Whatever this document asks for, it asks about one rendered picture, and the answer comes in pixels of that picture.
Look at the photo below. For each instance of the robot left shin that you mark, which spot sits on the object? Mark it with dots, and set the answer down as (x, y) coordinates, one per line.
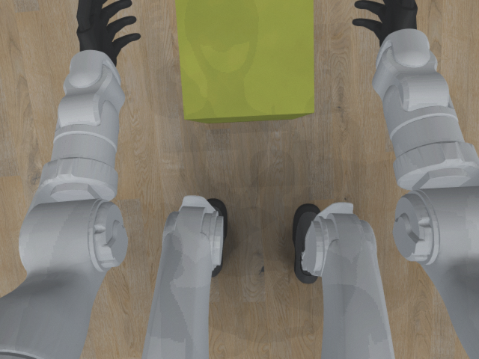
(189, 200)

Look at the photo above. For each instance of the right robot forearm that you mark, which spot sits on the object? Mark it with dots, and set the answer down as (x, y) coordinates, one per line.
(422, 123)

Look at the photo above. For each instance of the left robot forearm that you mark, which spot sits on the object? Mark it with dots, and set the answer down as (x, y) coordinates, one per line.
(82, 166)

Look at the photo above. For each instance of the left robot thigh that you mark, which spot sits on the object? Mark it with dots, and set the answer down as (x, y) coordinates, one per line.
(178, 326)

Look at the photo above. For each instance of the robot right upper arm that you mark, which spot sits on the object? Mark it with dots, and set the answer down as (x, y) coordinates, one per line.
(439, 229)

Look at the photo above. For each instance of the robot right hand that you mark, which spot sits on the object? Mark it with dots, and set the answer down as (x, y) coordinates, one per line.
(394, 15)

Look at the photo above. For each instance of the robot left hand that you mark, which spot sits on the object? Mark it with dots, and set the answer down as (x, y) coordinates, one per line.
(93, 31)

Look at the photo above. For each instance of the robot left upper arm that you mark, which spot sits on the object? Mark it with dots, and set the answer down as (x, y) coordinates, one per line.
(67, 248)

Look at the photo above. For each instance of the carton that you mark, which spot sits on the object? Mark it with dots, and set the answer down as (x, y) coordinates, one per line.
(246, 60)

